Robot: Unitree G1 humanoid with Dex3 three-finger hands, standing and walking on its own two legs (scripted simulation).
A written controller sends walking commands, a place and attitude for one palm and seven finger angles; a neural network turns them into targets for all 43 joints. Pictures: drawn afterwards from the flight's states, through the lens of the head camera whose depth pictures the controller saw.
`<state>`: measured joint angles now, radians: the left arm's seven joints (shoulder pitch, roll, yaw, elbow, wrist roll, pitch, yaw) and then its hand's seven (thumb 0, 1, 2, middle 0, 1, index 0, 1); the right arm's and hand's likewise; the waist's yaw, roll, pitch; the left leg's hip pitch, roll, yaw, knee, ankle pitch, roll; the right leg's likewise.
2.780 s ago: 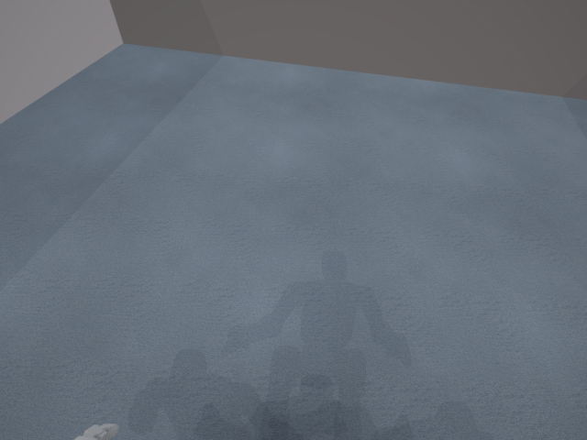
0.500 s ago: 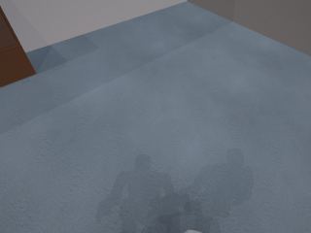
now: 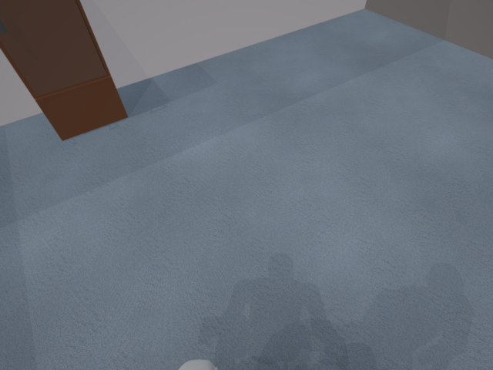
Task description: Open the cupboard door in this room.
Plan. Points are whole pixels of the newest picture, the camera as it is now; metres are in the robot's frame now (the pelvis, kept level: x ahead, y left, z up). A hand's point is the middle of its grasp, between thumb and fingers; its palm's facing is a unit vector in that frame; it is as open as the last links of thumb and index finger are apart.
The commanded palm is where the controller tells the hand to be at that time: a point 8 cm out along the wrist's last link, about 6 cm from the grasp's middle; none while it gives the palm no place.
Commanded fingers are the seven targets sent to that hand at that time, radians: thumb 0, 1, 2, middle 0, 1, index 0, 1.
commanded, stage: stand and wait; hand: left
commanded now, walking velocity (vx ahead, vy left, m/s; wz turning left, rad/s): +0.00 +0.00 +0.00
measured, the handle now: out of the picture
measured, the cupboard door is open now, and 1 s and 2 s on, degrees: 0 0 0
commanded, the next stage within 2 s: turn or walk to find it in 0.64 s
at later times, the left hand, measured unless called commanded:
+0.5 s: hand out of the picture -0.03 +0.23 -0.18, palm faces +0.08 -0.98 -0.19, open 7.4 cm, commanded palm none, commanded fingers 0.00 0.90 0.90 -0.20 -0.30 -0.20 -0.30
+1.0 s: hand out of the picture -0.03 +0.23 -0.20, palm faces +0.15 -0.97 -0.18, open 7.4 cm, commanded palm none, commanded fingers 0.00 0.90 0.90 -0.20 -0.30 -0.20 -0.30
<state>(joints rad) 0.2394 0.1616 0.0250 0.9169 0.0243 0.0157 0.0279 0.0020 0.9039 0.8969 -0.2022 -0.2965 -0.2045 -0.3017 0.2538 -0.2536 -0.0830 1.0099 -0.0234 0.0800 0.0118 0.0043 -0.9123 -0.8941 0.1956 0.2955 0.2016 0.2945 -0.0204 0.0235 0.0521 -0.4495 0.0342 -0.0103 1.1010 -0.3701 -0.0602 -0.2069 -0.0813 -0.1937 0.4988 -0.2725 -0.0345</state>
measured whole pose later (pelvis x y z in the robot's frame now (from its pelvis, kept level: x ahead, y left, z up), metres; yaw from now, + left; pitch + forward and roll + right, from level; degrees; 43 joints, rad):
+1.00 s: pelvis -0.04 +0.05 -0.02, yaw +7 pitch -1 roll -1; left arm 0.25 0.17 0.05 1.04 0.02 0.05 0.04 0.00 0.91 0.90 -0.20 -0.30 -0.20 -0.30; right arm 0.35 -0.15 -0.05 1.10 -0.02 0.06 -0.01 0.00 -0.91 -0.89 0.20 0.30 0.20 0.29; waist -0.02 -0.02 0.05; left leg -0.33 0.00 0.04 0.66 -0.31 0.03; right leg -0.26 -0.09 -0.16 0.61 -0.32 0.03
